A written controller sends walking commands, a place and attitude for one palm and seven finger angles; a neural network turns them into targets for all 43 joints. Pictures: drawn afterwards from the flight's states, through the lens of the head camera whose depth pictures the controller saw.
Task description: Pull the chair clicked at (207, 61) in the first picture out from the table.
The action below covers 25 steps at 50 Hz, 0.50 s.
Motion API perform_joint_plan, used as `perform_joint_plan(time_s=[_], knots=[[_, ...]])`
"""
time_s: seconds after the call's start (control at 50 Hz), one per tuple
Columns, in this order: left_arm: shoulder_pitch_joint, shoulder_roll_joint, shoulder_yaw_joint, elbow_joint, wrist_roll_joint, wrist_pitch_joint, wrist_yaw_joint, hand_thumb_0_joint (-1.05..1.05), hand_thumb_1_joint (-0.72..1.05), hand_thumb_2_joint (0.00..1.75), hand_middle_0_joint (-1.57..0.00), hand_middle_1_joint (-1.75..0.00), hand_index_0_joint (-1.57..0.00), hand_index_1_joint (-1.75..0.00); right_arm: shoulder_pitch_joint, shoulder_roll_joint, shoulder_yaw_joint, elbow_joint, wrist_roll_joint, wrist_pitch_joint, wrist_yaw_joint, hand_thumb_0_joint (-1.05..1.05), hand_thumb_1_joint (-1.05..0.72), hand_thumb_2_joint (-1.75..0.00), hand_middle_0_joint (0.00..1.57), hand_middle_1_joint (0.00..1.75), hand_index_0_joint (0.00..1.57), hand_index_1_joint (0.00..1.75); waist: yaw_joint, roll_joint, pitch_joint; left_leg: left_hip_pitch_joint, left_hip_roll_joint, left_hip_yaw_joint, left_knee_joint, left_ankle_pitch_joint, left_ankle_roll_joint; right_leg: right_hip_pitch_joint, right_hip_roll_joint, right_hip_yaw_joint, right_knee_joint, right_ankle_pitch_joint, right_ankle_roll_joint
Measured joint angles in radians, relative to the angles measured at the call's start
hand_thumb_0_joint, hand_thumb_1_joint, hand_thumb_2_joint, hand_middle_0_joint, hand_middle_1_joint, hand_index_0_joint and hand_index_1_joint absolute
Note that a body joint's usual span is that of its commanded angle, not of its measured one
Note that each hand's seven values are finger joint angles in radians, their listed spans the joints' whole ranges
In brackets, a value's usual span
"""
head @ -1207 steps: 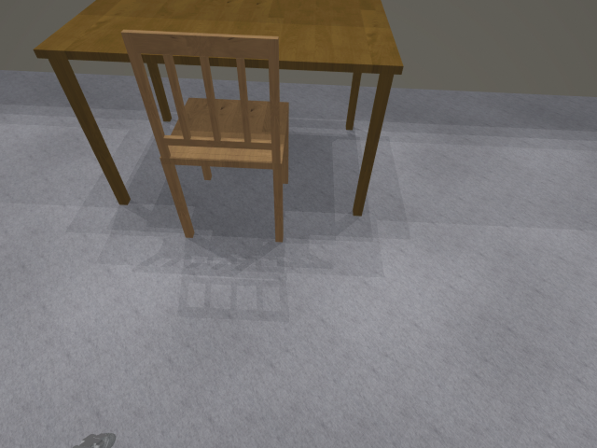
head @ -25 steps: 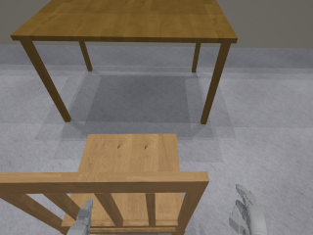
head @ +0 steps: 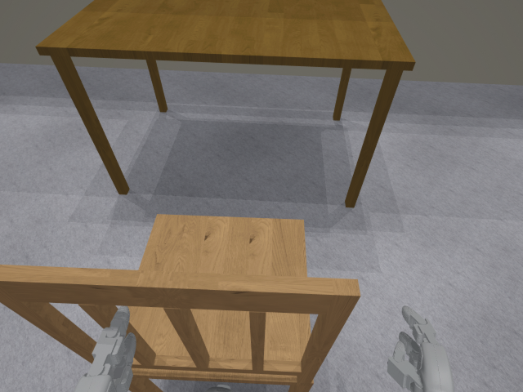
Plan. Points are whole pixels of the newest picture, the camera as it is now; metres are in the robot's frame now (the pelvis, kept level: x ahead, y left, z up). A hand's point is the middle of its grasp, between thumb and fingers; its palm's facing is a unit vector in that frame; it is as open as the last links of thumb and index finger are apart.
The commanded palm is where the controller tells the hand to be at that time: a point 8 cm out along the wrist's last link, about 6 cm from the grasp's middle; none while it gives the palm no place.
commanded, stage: draw the hand back to the body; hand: left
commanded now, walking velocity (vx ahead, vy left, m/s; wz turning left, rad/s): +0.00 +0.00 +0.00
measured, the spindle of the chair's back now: (191, 337) +0.22 +0.13 -0.03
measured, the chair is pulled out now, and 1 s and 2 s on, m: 0.67 0.67 0.66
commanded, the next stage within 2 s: step back with the hand held close in 1.36 s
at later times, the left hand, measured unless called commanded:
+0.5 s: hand out of the picture +0.11 +0.18 +0.09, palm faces -0.02 -0.91 -0.41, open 15.2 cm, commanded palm +0.09 +0.25 +0.16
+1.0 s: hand (65, 370) +0.13 +0.23 +0.10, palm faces +0.14 -0.83 -0.54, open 7.6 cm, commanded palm +0.15 +0.28 +0.25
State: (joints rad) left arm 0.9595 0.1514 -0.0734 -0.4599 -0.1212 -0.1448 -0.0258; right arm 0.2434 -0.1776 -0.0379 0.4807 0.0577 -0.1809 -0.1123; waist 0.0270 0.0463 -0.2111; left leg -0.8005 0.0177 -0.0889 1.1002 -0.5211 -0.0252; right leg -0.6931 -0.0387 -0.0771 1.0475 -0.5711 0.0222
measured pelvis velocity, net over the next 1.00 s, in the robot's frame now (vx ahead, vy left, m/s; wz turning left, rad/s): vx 0.02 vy -0.02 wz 0.02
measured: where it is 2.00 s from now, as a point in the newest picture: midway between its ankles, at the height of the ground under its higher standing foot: outside the picture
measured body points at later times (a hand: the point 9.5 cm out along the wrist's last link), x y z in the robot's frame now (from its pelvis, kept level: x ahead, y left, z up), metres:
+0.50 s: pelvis -0.01 -0.01 +0.04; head -0.03 -0.03 +0.49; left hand +0.11 +0.23 +0.11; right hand +0.17 -0.22 -0.03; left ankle +0.01 +0.13 -0.66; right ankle -0.03 -0.13 -0.66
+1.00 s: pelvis +0.02 -0.02 +0.07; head +0.03 -0.05 +0.51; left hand +0.12 +0.27 +0.13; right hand +0.23 -0.23 -0.02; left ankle +0.01 +0.13 -0.66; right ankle -0.03 -0.13 -0.66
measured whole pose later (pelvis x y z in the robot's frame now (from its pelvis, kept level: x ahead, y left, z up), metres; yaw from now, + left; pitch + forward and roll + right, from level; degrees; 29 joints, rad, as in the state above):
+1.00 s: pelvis +0.02 -0.02 +0.07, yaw +1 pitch -2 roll +0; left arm 0.69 0.50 0.07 -0.39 -0.06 0.29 0.12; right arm 0.17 -0.23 0.06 0.71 0.06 -0.31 -0.14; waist 0.10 0.08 0.04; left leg -0.23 0.03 -0.08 0.59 -0.33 -0.05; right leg -0.14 -0.03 -0.09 0.56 -0.38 0.00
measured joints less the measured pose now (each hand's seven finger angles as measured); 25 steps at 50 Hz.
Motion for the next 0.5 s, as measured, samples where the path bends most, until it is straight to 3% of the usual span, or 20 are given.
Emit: perform_joint_plan(time_s=[0.14,0.22,0.3,0.38,0.44,0.5], knots=[[-0.053,0.051,0.06,0.025,-0.048,-0.169,-0.095,-0.01,-0.54,0.2,-0.01,0.0,-0.01,0.0,-0.037,0.019,-0.005,0.033,0.009,0.0,0.027,0.01,-0.9,-0.9,0.2,0.3,0.21,0.3,0.01,0.006,0.024,-0.015,0.008,0.003,0.02,0.004,-0.005,-0.021,0.007,0.005,0.026,0.004,-0.004],[-0.086,0.084,0.092,0.051,-0.082,-0.157,-0.132,-0.01,-0.54,0.2,-0.02,-0.01,-0.03,0.0,-0.048,0.024,0.004,0.047,0.019,0.001,0.025,0.02,-0.9,-0.9,0.2,0.3,0.21,0.3,0.007,0.017,0.046,0.009,0.011,0.002,0.009,0.014,-0.007,0.002,0.012,0.004,0.014,0.015,-0.007],[-0.103,0.117,0.103,0.054,-0.102,-0.1,-0.131,-0.01,-0.51,0.21,-0.04,-0.02,-0.05,-0.01,-0.037,0.027,0.019,0.058,0.024,-0.017,0.01,0.02,-0.9,-0.9,0.2,0.3,0.21,0.3,0.001,0.022,0.06,0.056,0.016,-0.001,-0.027,0.031,-0.01,0.05,0.017,0.0,-0.025,0.034,-0.01],[-0.119,0.209,0.073,0.001,0.034,0.081,-0.008,-0.01,-0.43,0.25,-0.16,-0.09,-0.05,-0.02,-0.019,0.017,0.053,0.082,0.002,0.001,-0.035,0.02,-0.9,-0.9,0.2,0.3,0.21,0.3,0.012,0.029,0.082,0.166,0.03,-0.002,-0.108,0.058,-0.018,0.163,0.031,-0.002,-0.12,0.072,-0.012],[-0.127,0.247,0.065,-0.003,0.074,0.18,0.05,-0.01,-0.35,0.29,-0.2,-0.12,-0.1,-0.05,-0.022,0.013,0.078,0.101,-0.008,0.009,-0.059,0.02,-0.9,-0.9,0.2,0.3,0.21,0.3,0.005,0.039,0.108,0.261,0.039,0.003,-0.191,0.088,-0.017,0.26,0.04,-0.001,-0.214,0.112,-0.017],[-0.147,0.273,0.074,0.018,0.087,0.234,0.078,-0.01,-0.26,0.34,-0.18,-0.13,-0.19,-0.1,-0.028,0.007,0.094,0.114,-0.016,-0.003,-0.069,0.02,-0.9,-0.9,0.2,0.3,0.21,0.3,0.001,0.045,0.138,0.339,0.042,0.009,-0.269,0.121,-0.016,0.337,0.043,0.002,-0.296,0.149,-0.019]])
